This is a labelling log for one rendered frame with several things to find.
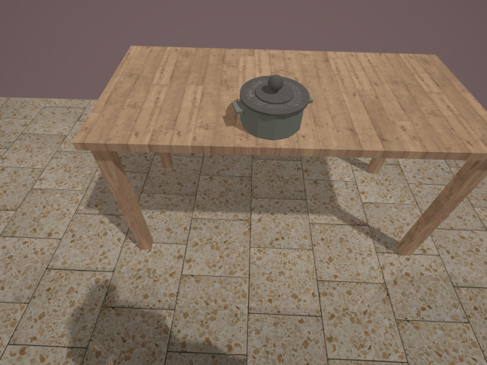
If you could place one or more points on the lid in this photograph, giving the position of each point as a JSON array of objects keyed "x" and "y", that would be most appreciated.
[{"x": 256, "y": 95}]

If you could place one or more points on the knob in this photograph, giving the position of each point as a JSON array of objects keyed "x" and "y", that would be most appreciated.
[{"x": 275, "y": 82}]

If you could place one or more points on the table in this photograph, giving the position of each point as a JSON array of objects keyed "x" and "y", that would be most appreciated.
[{"x": 365, "y": 104}]

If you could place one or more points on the pot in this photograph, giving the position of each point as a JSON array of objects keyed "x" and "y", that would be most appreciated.
[{"x": 268, "y": 127}]

